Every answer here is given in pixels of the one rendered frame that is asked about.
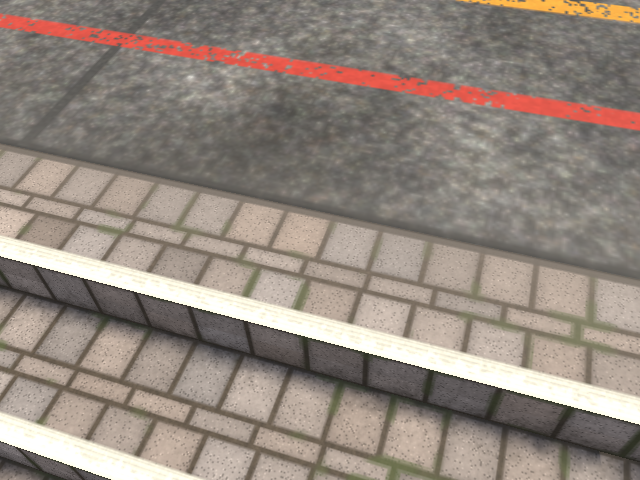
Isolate stairs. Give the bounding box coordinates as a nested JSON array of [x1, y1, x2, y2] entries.
[[0, 256, 640, 480]]

